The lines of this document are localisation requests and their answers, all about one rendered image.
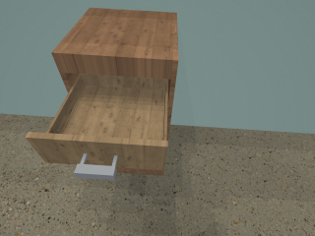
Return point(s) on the handle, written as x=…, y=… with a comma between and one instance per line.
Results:
x=92, y=171

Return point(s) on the cabinet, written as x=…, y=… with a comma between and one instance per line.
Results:
x=123, y=43

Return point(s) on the drawer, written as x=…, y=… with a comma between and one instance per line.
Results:
x=104, y=116

